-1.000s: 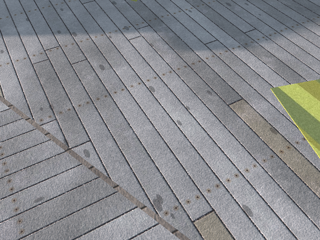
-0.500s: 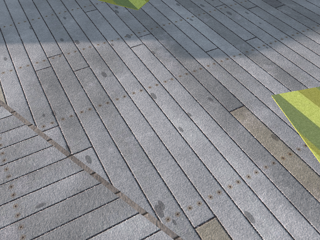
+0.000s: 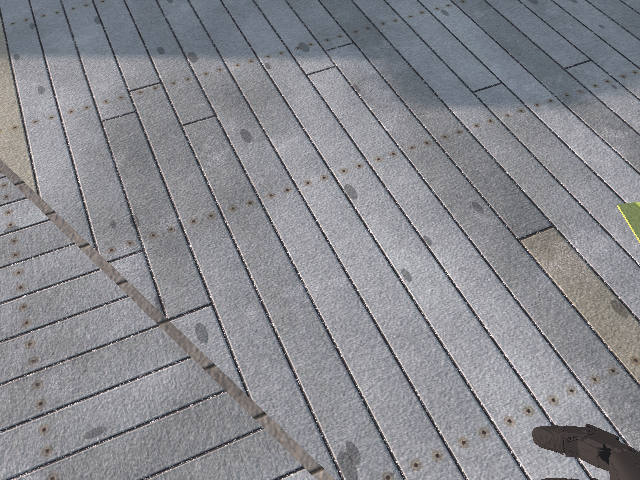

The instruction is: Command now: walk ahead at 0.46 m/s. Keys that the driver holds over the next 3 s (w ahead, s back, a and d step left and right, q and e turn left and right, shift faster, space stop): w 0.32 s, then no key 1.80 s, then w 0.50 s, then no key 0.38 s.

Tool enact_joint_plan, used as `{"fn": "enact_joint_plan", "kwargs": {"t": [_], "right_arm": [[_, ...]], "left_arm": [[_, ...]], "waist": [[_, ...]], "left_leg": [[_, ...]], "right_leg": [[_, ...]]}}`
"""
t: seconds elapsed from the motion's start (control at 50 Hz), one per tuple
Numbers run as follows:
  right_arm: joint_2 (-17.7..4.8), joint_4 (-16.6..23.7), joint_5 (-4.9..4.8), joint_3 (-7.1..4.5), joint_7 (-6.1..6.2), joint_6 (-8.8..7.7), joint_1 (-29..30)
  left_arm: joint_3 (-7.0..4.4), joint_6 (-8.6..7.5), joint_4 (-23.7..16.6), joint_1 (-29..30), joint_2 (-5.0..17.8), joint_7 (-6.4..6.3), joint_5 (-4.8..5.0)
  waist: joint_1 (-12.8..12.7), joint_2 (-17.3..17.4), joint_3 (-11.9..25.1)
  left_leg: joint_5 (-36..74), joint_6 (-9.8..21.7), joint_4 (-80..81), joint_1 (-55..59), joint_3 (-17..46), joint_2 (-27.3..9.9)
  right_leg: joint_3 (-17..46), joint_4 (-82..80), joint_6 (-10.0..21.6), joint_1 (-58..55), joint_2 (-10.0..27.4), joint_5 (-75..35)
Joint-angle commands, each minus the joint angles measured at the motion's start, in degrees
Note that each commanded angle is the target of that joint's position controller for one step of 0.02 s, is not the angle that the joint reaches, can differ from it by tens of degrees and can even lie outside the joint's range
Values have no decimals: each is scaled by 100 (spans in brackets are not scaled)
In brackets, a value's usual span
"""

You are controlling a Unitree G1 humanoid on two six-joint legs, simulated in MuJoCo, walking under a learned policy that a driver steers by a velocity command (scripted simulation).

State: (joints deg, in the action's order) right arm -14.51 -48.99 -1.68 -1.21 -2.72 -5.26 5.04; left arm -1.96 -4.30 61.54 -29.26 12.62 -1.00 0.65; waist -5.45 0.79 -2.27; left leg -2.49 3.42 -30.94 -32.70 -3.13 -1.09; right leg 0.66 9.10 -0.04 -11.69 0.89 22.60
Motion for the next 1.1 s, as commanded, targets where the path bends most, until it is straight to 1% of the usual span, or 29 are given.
{"fn": "enact_joint_plan", "kwargs": {"t": [0.02,0.04,0.06,0.08,0.1,0.12,0.14,0.16,0.22,0.28,0.36,0.46,0.5,0.52,0.54,0.56,0.58,0.6,0.62,0.64,0.66,0.72,0.78,0.84,0.86,0.88,0.92,1.0,1.1], "right_arm": [[-1022,-48,-31,-410,64,-27,-1309],[-1272,-291,-3,-512,125,15,-2341],[-1722,-470,129,-605,124,50,-2979],[-1271,-490,98,-458,93,48,-2820],[-1020,-412,70,-378,91,2,-2205],[-824,-277,98,-318,85,-46,-1703],[-676,-246,175,-278,49,-96,-1382],[-531,-248,243,-232,30,-139,-1226],[-527,-395,187,-220,41,-163,-1362],[-796,-504,191,-276,182,-155,-1741],[-835,-560,170,-259,291,-73,-2090],[-878,-778,129,-244,341,127,-2605],[-962,-761,119,-275,360,198,-2443],[-936,-725,118,-266,366,222,-2328],[-817,-667,197,-215,365,206,-2525],[-202,-749,277,-20,315,142,-3370],[-178,-936,166,13,274,121,-3626],[-731,-863,49,-139,261,156,-3254],[-770,-726,-19,-174,312,229,-2755],[-696,-683,24,-192,386,332,-2442],[-626,-677,90,-208,455,453,-2413],[-292,-784,175,-146,556,614,-2644],[-325,-824,205,-155,550,651,-2539],[-430,-779,357,-177,509,657,-2325],[-627,-678,353,-190,526,641,-2207],[-939,-736,241,-262,529,611,-1992],[-525,-769,252,-182,498,477,-1804],[-474,-876,191,-176,474,313,-1927],[-467,-962,171,-172,483,343,-2036]], "left_arm": [[-220,55,-309,272,1075,-37,-44],[-165,68,-434,294,976,-30,-123],[52,-39,-516,-441,87,41,-92],[5,-210,-444,-150,348,84,37],[-125,-311,-683,417,757,104,218],[-138,-359,-783,817,858,73,238],[-181,-341,-808,973,824,22,167],[-218,-262,-789,862,753,-13,86],[-214,-67,-846,814,486,-44,48],[-254,-51,-1168,1578,608,-53,-41],[-170,-146,-1427,2445,427,49,-62],[-126,-197,-1649,2984,504,219,-42],[-208,-217,-1573,2593,760,248,-84],[-288,-237,-1379,2022,932,233,-126],[-382,-255,-1244,1476,1319,196,-206],[-386,-187,-1176,1068,1556,162,-330],[-257,-104,-1105,875,1068,184,-199],[-196,-51,-1147,1138,928,222,-89],[-174,-18,-1239,1701,886,205,-72],[-118,0,-1305,2164,762,184,-103],[-94,3,-1334,2465,695,162,-160],[-129,55,-1282,2715,750,149,-283],[-122,113,-1179,2679,750,87,-168],[-46,191,-975,2445,550,57,-104],[-41,212,-928,2333,538,52,-137],[-60,244,-927,2085,483,22,-130],[-86,276,-851,2114,578,-48,-144],[-102,282,-667,1973,559,-60,-137],[-119,297,-541,2009,551,-49,-84]], "waist": [[1265,-900,684],[1655,-620,1363],[1250,1076,2407],[1341,1186,2392],[1180,956,1253],[996,366,727],[777,92,386],[543,191,337],[343,334,93],[472,159,-140],[709,87,-226],[864,262,57],[570,382,311],[272,316,595],[156,-70,1174],[403,-1118,2109],[304,-1407,2877],[281,-922,2468],[394,-657,1729],[510,-407,1142],[687,-496,893],[885,-819,796],[876,-773,942],[877,-569,489],[746,-295,191],[396,516,-14],[431,652,-116],[507,306,158],[592,56,385]], "left_leg": [[-77,368,6,2377,-216,385],[-321,627,-187,4121,609,-349],[-2031,1574,511,5973,3567,-1927],[-2698,1593,1574,5697,4861,-2073],[-2629,1322,1703,4781,4037,-1928],[-2017,1166,1810,3787,3195,-1731],[-1336,1063,1947,2929,2567,-1515],[-983,969,2090,2406,2103,-1293],[-734,1059,2485,1746,1510,-1114],[-461,1119,2676,1921,1299,-1129],[858,815,2482,2022,555,-767],[1951,613,1622,2944,495,-941],[2336,448,1042,3273,623,-1024],[2607,302,380,3276,542,-817],[1885,55,-634,2811,326,-457],[-952,-334,-2535,1044,167,139],[-3773,-492,-3539,633,704,399],[-3830,-480,-3875,442,1014,146],[-3527,-501,-3797,178,828,-53],[-3244,-545,-3442,193,705,-227],[-2903,-569,-3001,635,728,-397],[-2384,-612,-1818,1658,428,-270],[-1304,-521,-770,2235,313,-210],[-664,-263,280,2664,382,-268],[-932,-93,725,2412,753,-611],[-2092,61,864,1512,787,-596],[-2596,-127,1239,862,764,-469],[-1159,-260,895,1484,601,-362],[-224,-197,642,1890,498,-301]], "right_leg": [[92,1930,545,895,1097,-6092],[54,3450,403,2097,896,-4837],[-8,5828,23,4188,-220,-1049],[767,6818,123,4797,-330,798],[671,7125,240,5368,-5,518],[525,6912,323,5190,331,-9],[421,6541,325,4901,550,-385],[467,6274,347,4479,744,-607],[374,5672,259,4278,873,-723],[315,4722,53,4981,946,-1590],[-17,2976,3,4634,623,-2855],[-80,2062,126,4152,207,-2922],[-39,1794,300,3663,83,-2640],[-123,1507,431,2948,-17,-2987],[219,1749,646,1763,481,-5184],[1754,2247,1633,-415,1917,-7108],[2606,2036,2124,-758,2395,-7150],[2251,1798,1893,-112,2093,-5984],[1852,1510,1643,684,1850,-4861],[1530,1164,1476,1568,1618,-3931],[1310,897,1323,2348,1475,-3307],[764,557,1261,3321,1094,-2582],[678,494,1169,3378,1022,-1324],[575,499,563,3807,662,731],[455,777,329,3808,464,808],[38,920,153,3253,78,263],[-71,1364,110,2423,24,-611],[-40,1509,230,2346,97,-1475],[-56,1658,206,2217,123,-2183]]}}
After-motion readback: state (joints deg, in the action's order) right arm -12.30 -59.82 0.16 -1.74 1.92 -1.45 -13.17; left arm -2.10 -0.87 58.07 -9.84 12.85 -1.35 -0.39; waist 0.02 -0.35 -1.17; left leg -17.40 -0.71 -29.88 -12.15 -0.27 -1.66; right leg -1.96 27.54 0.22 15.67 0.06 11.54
